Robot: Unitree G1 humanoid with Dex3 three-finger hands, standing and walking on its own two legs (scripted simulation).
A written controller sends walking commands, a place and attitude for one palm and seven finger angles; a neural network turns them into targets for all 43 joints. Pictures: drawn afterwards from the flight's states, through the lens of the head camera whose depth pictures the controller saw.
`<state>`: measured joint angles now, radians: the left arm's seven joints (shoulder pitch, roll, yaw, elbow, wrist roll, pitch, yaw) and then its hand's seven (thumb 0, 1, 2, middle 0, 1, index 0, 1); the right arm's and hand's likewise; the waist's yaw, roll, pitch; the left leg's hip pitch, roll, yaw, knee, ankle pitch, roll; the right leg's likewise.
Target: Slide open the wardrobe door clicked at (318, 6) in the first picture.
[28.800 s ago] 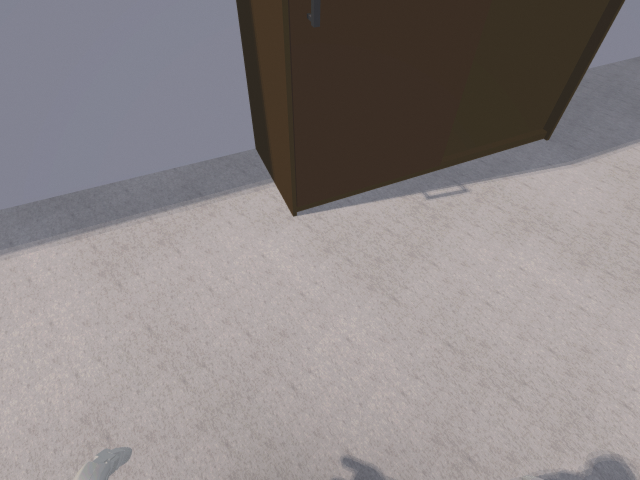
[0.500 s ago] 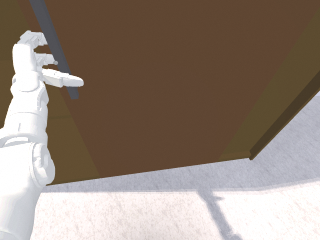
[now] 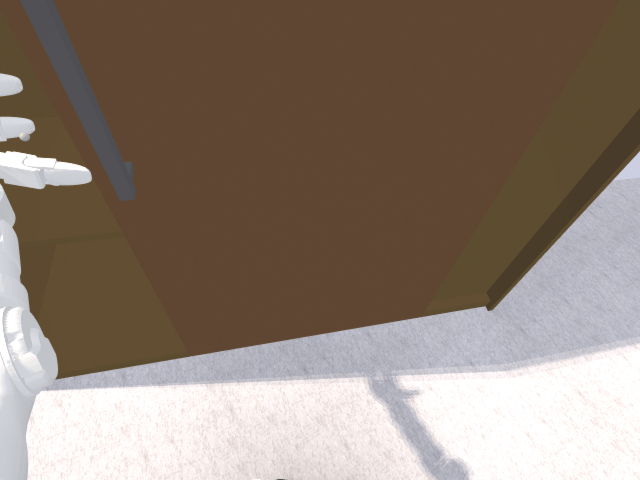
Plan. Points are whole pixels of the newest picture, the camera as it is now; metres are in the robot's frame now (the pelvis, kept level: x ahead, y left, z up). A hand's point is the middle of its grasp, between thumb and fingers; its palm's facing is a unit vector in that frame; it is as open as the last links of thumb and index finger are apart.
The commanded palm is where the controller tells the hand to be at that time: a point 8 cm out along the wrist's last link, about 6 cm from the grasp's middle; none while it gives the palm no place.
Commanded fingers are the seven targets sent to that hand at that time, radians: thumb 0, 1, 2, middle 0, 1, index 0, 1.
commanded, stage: slip the hand off the handle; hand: left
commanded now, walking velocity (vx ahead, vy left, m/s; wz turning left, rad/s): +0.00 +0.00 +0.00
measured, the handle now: (86, 89) +0.53 +0.25 +0.20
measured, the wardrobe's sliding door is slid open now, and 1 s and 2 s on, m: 0.46 0.46 0.46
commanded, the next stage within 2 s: draw the hand back to the body in 1.18 s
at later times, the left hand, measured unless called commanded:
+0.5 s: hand (15, 198) +0.38 +0.29 +0.17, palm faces +0.40 -0.90 -0.16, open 14.6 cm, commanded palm +0.33 +0.32 +0.17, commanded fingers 0.00 -0.55 0.20 -0.25 -1.15 -0.25 -1.15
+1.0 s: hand (18, 208) +0.37 +0.28 +0.17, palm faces +0.41 -0.89 -0.17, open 14.6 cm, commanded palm +0.32 +0.32 +0.17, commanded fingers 0.00 -0.55 0.20 -0.25 -1.15 -0.25 -1.15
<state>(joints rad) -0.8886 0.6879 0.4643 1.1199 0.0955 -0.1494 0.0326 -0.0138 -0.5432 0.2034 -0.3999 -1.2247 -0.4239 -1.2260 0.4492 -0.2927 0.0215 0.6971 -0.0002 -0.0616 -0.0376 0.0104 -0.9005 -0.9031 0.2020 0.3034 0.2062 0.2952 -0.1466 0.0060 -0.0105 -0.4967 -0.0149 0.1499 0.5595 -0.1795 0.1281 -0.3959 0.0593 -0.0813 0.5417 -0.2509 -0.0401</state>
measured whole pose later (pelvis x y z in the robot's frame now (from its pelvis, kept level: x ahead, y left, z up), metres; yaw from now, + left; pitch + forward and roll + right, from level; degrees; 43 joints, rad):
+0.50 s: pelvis +0.02 -0.01 +0.01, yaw +3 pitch +0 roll -1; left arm -0.46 0.45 0.33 0.51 -0.09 0.06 -0.02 -0.01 -0.55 0.20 -0.26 -1.15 -0.26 -1.15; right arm 0.21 -0.26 0.05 0.67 0.06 -0.12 -0.06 0.01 -0.90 -0.90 0.20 0.30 0.21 0.30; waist 0.01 0.03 -0.02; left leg -0.29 -0.05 0.11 0.45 -0.16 0.11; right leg -0.19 0.05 -0.10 0.45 -0.26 -0.05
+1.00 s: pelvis +0.02 -0.05 +0.01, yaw +2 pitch -1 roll +0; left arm -0.40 0.52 0.42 0.50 -0.13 0.11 -0.09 -0.01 -0.55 0.20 -0.26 -1.15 -0.26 -1.15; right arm 0.23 -0.27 0.06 0.71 0.07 -0.12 -0.10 0.01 -0.90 -0.90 0.20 0.30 0.21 0.30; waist 0.00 0.02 -0.01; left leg -0.30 -0.01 0.11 0.48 -0.17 0.06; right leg -0.19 0.08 -0.10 0.46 -0.26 -0.10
